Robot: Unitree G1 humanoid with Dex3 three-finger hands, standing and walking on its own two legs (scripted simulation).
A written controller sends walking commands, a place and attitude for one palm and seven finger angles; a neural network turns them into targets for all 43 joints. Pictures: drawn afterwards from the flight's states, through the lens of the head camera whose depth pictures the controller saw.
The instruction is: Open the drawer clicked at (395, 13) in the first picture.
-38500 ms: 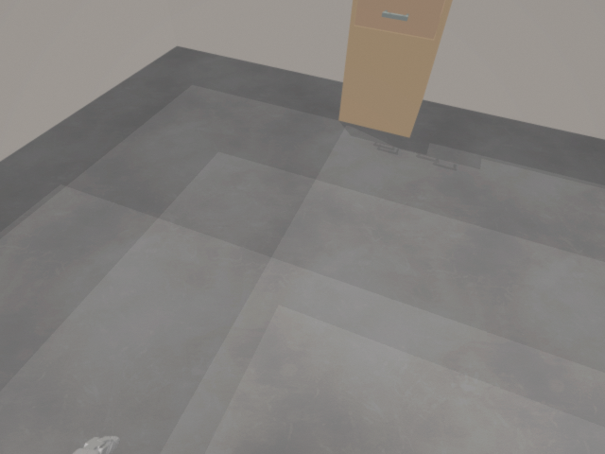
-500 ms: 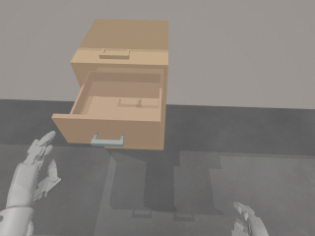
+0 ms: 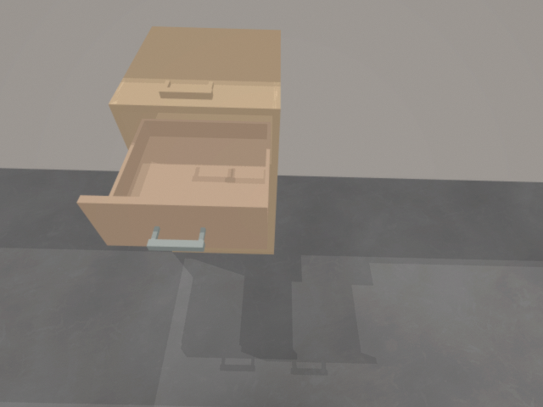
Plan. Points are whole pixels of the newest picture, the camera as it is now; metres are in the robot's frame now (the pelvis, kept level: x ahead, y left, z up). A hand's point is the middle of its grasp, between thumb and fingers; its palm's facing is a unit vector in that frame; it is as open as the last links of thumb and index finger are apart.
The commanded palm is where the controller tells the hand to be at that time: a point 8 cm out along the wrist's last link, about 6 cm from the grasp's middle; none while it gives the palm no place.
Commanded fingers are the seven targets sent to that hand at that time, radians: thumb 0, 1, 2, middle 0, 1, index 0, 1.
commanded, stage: let the arm hang, fingers relaxed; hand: left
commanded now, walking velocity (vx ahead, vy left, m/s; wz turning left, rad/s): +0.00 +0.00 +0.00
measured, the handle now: (178, 238) +0.45 +0.23 -0.14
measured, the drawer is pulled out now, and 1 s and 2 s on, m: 0.30 0.30 0.30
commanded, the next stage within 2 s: look to check the result in 0.52 s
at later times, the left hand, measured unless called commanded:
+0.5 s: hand out of the picture -0.01 +0.15 -0.18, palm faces +0.05 -0.99 -0.15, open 7.3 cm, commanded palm none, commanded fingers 0.00 0.90 0.90 -0.20 -0.30 -0.20 -0.30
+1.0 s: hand out of the picture +0.00 +0.15 -0.18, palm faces +0.05 -0.99 -0.16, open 7.4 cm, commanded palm none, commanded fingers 0.00 0.90 0.90 -0.20 -0.30 -0.20 -0.30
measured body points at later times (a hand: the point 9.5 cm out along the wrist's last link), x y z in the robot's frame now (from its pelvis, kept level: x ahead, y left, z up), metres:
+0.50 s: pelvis +0.00 +0.00 +0.00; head +0.01 +0.00 +0.45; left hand -0.02 +0.20 -0.17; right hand -0.04 -0.19 -0.16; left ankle +0.00 +0.12 -0.74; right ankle +0.03 -0.11 -0.74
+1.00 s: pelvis +0.01 +0.00 +0.00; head +0.03 -0.01 +0.45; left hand +0.00 +0.20 -0.16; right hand -0.03 -0.19 -0.16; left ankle +0.00 +0.12 -0.74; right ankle +0.03 -0.11 -0.74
